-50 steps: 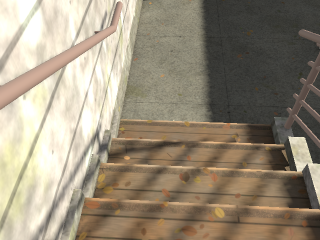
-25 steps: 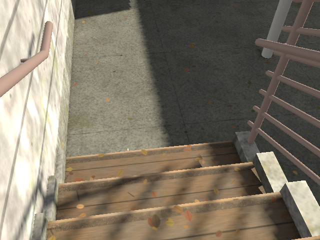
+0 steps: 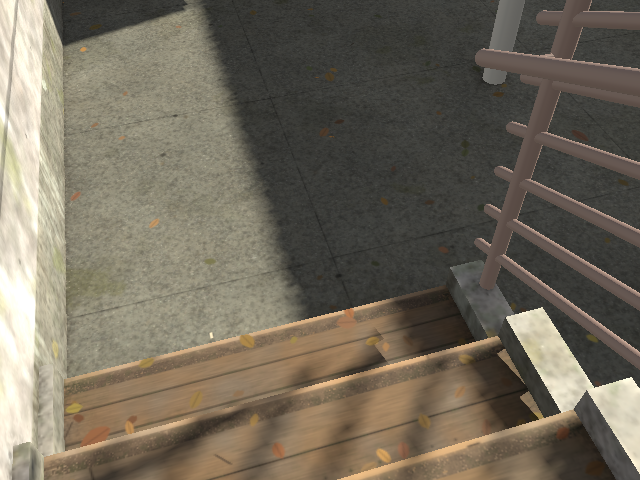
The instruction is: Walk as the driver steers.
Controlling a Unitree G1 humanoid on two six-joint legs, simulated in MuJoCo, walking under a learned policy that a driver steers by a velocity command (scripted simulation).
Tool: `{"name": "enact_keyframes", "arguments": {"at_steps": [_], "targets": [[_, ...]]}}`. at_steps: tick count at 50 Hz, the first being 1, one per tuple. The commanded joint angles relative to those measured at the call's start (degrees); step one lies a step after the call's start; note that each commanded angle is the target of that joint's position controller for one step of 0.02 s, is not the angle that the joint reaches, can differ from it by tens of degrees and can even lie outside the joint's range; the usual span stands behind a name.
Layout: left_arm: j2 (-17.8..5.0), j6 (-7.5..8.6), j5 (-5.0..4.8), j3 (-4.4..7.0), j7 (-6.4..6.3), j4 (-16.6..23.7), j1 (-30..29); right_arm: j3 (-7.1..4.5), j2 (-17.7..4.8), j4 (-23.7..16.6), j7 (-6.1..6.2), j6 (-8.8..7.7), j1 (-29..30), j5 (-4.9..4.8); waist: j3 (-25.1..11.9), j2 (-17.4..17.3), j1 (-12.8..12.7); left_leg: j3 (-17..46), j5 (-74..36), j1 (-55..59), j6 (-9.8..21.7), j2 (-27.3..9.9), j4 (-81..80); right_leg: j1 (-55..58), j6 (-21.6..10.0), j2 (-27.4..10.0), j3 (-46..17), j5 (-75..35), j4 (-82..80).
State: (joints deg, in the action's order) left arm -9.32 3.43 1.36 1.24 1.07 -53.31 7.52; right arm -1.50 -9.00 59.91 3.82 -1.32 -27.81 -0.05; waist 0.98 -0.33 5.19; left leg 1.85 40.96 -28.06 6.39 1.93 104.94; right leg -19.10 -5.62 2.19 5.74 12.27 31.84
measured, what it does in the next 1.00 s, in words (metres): goes down, turning left: left foot 0.16 m lower, then right foot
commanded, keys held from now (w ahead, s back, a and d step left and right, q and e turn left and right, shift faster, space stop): w+q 0.34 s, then q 0.32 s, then no key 0.04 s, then e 0.30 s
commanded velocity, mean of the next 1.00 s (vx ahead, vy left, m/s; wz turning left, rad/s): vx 0.28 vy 0.00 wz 0.35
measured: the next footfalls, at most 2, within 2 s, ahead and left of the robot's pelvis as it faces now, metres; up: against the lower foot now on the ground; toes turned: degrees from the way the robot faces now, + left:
left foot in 0.42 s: +0.39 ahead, +0.14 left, -0.16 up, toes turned +19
right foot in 0.90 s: +0.44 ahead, -0.06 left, -0.16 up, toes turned +25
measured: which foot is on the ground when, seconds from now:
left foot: up 0.00-0.40, down 0.42-0.92, up 0.94-1.00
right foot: down 0.00-0.44, up 0.46-0.88, down 0.90-1.00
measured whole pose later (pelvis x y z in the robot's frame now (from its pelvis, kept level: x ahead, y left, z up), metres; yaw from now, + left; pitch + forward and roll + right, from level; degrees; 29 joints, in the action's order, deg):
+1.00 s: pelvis +0.37 +0.04 -0.16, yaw +21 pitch +0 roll +0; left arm -11.2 -1.8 1.2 -0.9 0.3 -50.7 17.9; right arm -0.5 -12.4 48.1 2.0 3.1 -10.9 0.3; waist -1.0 -0.6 -1.5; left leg 1.5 23.1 -17.3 2.4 3.7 36.8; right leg -14.4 -0.9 1.5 -2.7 18.6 33.4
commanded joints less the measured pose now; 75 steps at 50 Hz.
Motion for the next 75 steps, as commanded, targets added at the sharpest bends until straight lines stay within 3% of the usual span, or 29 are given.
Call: {"name": "enact_keyframes", "arguments": {"at_steps": [1,3,7,8,13,18,20,21,22,23,24,25,28,29,31,35,39,43,45,47,53,59,60,61,62,63,65,69,75], "targets": [[-5.7,0.48,0.71,1.05,-1.30,-1.8,15.3,-2.25,-7.3,-4.6,-1.42,0.84,3.5,3.21,0.4,-1.9,-5.0,5.4,-20.1,-24.3,-1.7,-6.6,-15.0,12.2,-9.3,-23.6,-21.1,-6.6,-9.1],[-5.9,1.54,-0.38,1.09,-1.63,-2.1,11.4,-1.85,-2.9,-4.0,-3.49,2.01,5.0,3.31,7.3,4.0,-1.1,3.4,-32.9,-8.9,-4.5,-6.4,-36.9,-8.4,-5.6,-15.7,-10.7,-10.9,-13.7],[-8.3,1.86,0.12,1.88,-1.54,-2.6,17.5,-3.18,-4.4,-2.0,-4.75,2.43,1.6,2.72,1.5,5.9,-1.7,2.8,-43.9,-13.1,-1.8,-5.6,-37.3,2.2,-7.5,-18.9,-10.4,-26.5,-7.0],[-4.6,2.42,-1.27,1.43,-1.88,-4.4,18.4,-3.90,-5.6,-5.3,-4.95,1.64,9.6,2.19,3.8,3.5,-2.6,6.5,-55.2,-18.9,-0.6,-6.7,-46.1,6.1,-4.6,-15.6,-8.1,-14.0,-4.5],[-6.5,3.04,0.20,0.59,-2.81,-4.1,18.8,-2.95,-4.4,-8.5,-6.82,0.03,19.4,2.11,5.1,2.1,-4.5,0.5,-76.5,-4.7,0.3,-2.7,-60.1,-3.3,-0.9,-14.5,-3.6,7.7,0.3],[-8.7,2.77,1.67,1.11,-4.48,-6.8,25.6,-0.90,-6.1,-10.7,-4.74,-1.26,28.2,1.27,14.0,2.6,-12.0,-6.7,-65.9,-4.4,-2.4,-3.5,-79.3,7.2,-0.8,-13.1,0.4,-7.0,13.3],[-8.7,1.61,1.54,0.72,-5.14,-8.5,26.6,-1.57,-8.1,-6.2,-4.00,-1.47,14.7,1.75,6.9,2.7,-7.5,-8.9,-65.7,9.4,-1.0,-2.1,-83.5,10.6,-0.7,-11.9,0.4,-22.9,30.6],[-9.4,0.81,0.92,0.83,-5.28,-8.1,23.8,-2.37,-9.7,-2.4,-4.05,-1.72,1.5,1.94,0.4,3.3,-0.6,-7.3,-68.7,23.4,0.6,-2.4,-87.4,7.0,-0.5,-11.0,0.8,-23.8,45.3],[-9.2,0.90,-0.58,1.25,-5.08,-7.4,22.4,-3.73,-13.3,-0.3,-4.30,-1.69,-5.3,3.48,-2.6,-5.1,3.5,-7.5,-78.2,33.9,2.9,-4.0,-89.2,-0.2,1.4,-4.4,6.4,-0.1,67.3],[-4.6,0.47,-2.92,0.58,-4.90,-4.3,29.5,-5.06,-18.9,-0.8,-4.46,-1.49,-5.3,2.99,-11.6,-19.3,-2.3,5.8,-121.9,63.5,11.2,-18.8,-60.3,-30.5,4.5,-0.2,2.4,43.6,87.5],[-8.4,-0.10,-3.05,0.70,-5.57,0.2,23.0,-5.16,-18.8,-4.1,-4.83,-0.52,-4.0,-0.59,-23.0,-12.3,1.9,15.3,-116.0,68.1,16.4,-23.7,-61.3,-37.9,5.8,-3.3,-2.6,39.9,90.2],[-10.4,-0.82,-2.12,1.17,-5.89,2.5,17.5,-4.43,-16.6,-6.9,-3.78,0.66,-0.2,-1.67,-21.3,-5.1,2.6,17.3,-100.6,60.5,17.4,-23.9,-68.9,-40.0,6.6,-4.3,-3.1,35.3,86.4],[-8.3,-4.23,2.70,-0.06,-5.44,4.9,11.9,-2.61,-13.3,-10.4,-1.85,1.48,8.9,0.39,-7.7,2.3,-3.0,24.1,-67.5,24.9,20.2,-24.3,-81.1,-34.0,7.4,-5.9,-6.3,24.1,79.1],[-8.9,-4.58,2.03,0.60,-5.58,5.2,11.6,-1.53,-11.4,-10.1,-2.18,0.66,10.7,1.05,-2.9,7.1,-7.1,17.5,-68.2,13.9,15.8,-19.7,-82.1,-28.0,7.4,-7.4,-9.1,9.4,63.0],[-6.6,-5.55,2.05,-0.37,-5.00,7.8,8.3,-1.39,-12.1,-11.0,-2.39,-0.61,12.9,1.11,-2.1,1.3,-8.6,12.0,-71.7,2.4,11.2,-12.0,-82.1,-15.8,9.0,-4.4,-6.5,-3.4,42.3],[-6.5,-5.51,0.39,-0.40,-4.39,5.0,15.0,-1.45,-12.0,-13.6,-1.13,0.82,13.8,0.47,-13.9,-6.0,-10.1,11.2,-81.5,11.3,8.7,-11.0,-74.8,-10.1,9.6,-3.3,-8.0,-12.7,39.5],[-6.1,-6.62,1.44,-0.45,-3.42,4.7,8.6,0.03,-7.6,-13.8,-1.76,1.88,12.0,0.73,-4.8,-3.7,-7.1,13.9,-54.3,3.2,9.1,-12.0,-78.4,-5.7,8.6,-4.4,-8.7,-5.6,35.1],[-5.4,-6.28,-0.14,-1.28,-1.67,6.3,3.5,0.55,-8.6,-11.8,-1.57,3.52,10.2,2.39,3.8,-8.0,-3.3,12.3,-50.3,6.6,6.1,-10.9,-81.2,-1.3,6.7,-2.2,-6.4,21.1,7.3],[-6.9,-6.29,-0.56,-0.69,-1.72,4.3,9.5,-0.27,-10.8,-12.0,-1.13,4.19,10.1,1.53,3.5,-3.0,-5.6,13.2,-43.2,4.8,2.7,-10.6,-78.8,10.5,5.5,-3.2,-7.6,5.2,-7.5],[-12.3,-4.42,-0.01,-0.21,-1.31,6.1,8.4,-0.75,-10.1,-14.7,-1.43,3.99,11.5,0.33,2.1,13.7,-2.7,2.4,-19.5,2.6,-2.6,-0.6,-71.4,8.7,-2.8,-17.2,-28.1,-32.8,-9.1],[-13.3,-4.93,-0.50,1.13,-1.19,9.9,7.1,-0.75,-7.7,-16.2,-2.14,3.50,20.6,-0.86,-2.6,8.6,-5.9,-0.2,-14.3,7.6,-5.1,2.3,-66.2,11.1,-5.3,-11.9,-27.4,-23.0,-11.4],[-13.5,-5.54,-1.66,2.59,-0.91,12.9,4.4,-1.32,-9.5,-16.9,-1.10,2.29,14.8,-1.41,-5.9,8.2,-4.4,-0.4,-26.2,18.8,-5.9,-0.2,-81.8,9.0,-2.8,-8.6,-28.8,-19.2,-8.1],[-12.3,-5.51,-1.73,2.34,-0.71,13.8,4.4,-1.86,-11.1,-17.2,-1.28,1.91,13.8,-0.51,-6.2,5.1,-4.4,2.6,-27.1,25.0,-4.8,-4.2,-83.3,3.0,-1.1,-6.8,-27.8,-9.9,-5.5],[-9.8,-5.34,-2.57,1.85,-0.32,16.0,3.2,-3.08,-16.3,-17.7,-1.54,2.20,14.0,0.78,-4.7,-7.4,-4.8,12.8,-33.8,28.3,-1.0,-13.6,-85.6,-7.1,1.3,-0.4,-19.6,3.3,3.2],[-10.5,-5.52,-0.86,1.79,-1.03,16.6,3.9,-3.73,-19.2,-17.0,-1.77,2.45,11.6,0.66,-2.5,-14.4,-3.4,20.8,-48.6,28.2,5.7,-23.2,-87.3,-14.2,2.1,5.7,-11.6,19.6,13.2],[-12.5,-5.73,0.80,2.71,-1.21,16.2,3.1,-3.09,-17.0,-17.1,-1.73,2.15,9.4,-0.02,-1.2,-8.8,-2.7,20.6,-56.0,28.1,9.9,-26.3,-87.1,-18.1,2.6,3.6,-10.4,24.8,25.0],[-11.2,-6.08,0.68,2.88,-0.52,15.1,5.1,-2.32,-14.5,-18.2,-1.46,1.92,12.7,0.53,-0.9,-2.3,-5.7,12.1,-63.1,24.8,9.7,-22.5,-85.2,-17.6,3.9,2.0,-11.4,17.4,34.4],[-11.7,-8.22,-0.84,2.90,0.65,16.2,2.6,-1.33,-11.3,-20.8,-1.91,2.27,16.5,0.49,-2.4,-8.6,-5.4,-0.8,-57.6,20.3,4.1,-13.7,-82.9,-14.0,5.8,1.0,-5.8,8.1,29.3],[-9.3,-8.33,-1.15,1.21,0.71,20.6,-3.5,-2.31,-15.6,-20.7,-1.90,3.02,12.6,1.68,-2.6,-10.4,-2.8,-0.1,-46.8,15.8,5.1,-18.1,-80.6,-4.8,3.9,1.1,-0.6,12.1,18.5]]}}
Velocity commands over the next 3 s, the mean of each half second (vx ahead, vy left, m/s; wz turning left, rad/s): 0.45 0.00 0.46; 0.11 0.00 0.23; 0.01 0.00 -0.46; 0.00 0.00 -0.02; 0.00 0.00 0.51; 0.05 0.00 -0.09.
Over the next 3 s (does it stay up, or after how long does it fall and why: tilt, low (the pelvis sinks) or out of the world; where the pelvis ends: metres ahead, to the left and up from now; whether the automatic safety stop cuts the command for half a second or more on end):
stays up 0.38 -0.02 -0.15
